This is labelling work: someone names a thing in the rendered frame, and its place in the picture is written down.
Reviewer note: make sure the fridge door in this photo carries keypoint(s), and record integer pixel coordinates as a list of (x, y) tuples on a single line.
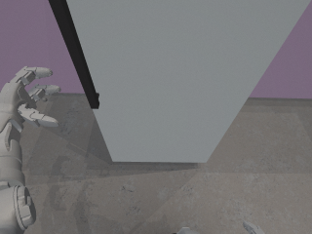
[(172, 75)]

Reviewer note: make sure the right robot shin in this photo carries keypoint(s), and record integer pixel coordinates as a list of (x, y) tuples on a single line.
[(184, 228)]

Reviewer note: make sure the robot left hand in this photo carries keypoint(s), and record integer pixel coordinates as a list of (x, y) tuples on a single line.
[(13, 97)]

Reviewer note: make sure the left robot upper arm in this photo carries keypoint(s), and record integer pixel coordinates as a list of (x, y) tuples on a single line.
[(17, 210)]

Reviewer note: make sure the robot right hand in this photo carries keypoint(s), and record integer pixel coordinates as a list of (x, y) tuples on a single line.
[(252, 229)]

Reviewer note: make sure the left robot forearm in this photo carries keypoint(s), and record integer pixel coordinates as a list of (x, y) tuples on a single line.
[(10, 151)]

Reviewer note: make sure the handle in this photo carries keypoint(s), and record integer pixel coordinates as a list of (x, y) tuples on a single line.
[(71, 40)]

